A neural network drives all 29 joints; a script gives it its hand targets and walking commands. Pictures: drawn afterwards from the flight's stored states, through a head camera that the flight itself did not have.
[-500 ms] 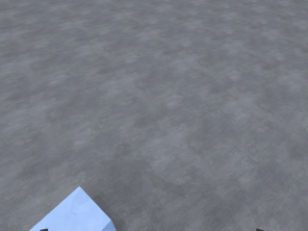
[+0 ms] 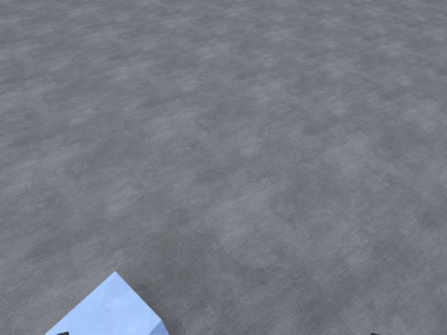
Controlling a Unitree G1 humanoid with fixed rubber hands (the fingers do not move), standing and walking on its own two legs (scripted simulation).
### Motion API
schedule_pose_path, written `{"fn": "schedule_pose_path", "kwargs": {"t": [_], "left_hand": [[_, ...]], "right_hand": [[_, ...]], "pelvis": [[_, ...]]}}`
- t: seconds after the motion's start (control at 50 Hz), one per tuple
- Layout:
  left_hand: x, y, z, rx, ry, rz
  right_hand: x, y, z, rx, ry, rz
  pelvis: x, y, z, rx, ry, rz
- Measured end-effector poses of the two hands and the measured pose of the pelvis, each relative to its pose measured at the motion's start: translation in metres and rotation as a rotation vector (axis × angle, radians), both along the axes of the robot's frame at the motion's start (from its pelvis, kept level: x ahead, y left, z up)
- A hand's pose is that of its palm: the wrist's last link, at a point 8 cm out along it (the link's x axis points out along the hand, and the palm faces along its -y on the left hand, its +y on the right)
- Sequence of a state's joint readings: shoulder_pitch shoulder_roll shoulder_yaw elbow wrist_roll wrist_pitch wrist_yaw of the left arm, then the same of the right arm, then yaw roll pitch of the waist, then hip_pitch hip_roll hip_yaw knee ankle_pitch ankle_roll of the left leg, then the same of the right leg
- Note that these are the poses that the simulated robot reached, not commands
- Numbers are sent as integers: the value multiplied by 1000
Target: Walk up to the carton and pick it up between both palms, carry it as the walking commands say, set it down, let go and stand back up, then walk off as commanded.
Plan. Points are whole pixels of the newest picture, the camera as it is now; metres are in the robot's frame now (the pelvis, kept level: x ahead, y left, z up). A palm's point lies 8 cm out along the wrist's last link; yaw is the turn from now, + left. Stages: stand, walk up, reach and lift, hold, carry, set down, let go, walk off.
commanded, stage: stand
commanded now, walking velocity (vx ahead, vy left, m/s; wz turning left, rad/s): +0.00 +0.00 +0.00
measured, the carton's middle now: out of the picture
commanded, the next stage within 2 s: walk off in 0.16 s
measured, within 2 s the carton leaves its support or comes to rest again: neither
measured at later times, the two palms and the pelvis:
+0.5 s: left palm out of the picture +0.07 +0.30 -0.12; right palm out of the picture +0.09 -0.30 -0.11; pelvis +0.00 +0.00 +0.00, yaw +0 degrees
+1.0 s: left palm out of the picture -0.01 +0.14 -0.14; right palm out of the picture +0.05 -0.41 -0.14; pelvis -0.04 -0.13 -0.01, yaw +1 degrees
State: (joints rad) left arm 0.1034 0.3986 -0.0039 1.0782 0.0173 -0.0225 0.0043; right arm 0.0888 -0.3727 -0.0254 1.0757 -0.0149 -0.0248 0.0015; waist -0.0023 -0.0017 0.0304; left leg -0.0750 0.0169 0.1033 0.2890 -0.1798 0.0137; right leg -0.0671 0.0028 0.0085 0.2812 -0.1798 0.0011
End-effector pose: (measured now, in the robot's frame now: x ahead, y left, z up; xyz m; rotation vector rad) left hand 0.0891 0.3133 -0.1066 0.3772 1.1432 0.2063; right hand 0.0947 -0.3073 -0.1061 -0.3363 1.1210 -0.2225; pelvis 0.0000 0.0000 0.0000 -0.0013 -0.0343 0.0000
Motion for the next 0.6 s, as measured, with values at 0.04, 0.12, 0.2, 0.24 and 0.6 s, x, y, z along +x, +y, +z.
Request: {"fn": "schedule_pose_path", "kwargs": {"t": [0.04, 0.12, 0.2, 0.24, 0.6], "left_hand": [[0, 0, 0, 0, 2, -1], [2, 0, 0, 2, 2, -3], [4, -1, -1, -2, -6, 1], [4, -1, -1, -2, -9, 2], [-40, -31, -24, -40, 171, 40]], "right_hand": [[0, 0, 0, 2, 0, -2], [1, 0, 0, 1, -2, -4], [3, -1, 2, -5, -3, -2], [3, -2, 2, -7, -3, 1], [-30, -1, -15, 33, 65, -37]], "pelvis": [[0, 0, 0, -1, 0, 0], [0, 0, 0, -1, -1, 1], [0, 0, 0, 0, -3, 1], [1, 0, 0, 0, -2, 0], [-7, -18, -6, 7, 9, -7]]}}
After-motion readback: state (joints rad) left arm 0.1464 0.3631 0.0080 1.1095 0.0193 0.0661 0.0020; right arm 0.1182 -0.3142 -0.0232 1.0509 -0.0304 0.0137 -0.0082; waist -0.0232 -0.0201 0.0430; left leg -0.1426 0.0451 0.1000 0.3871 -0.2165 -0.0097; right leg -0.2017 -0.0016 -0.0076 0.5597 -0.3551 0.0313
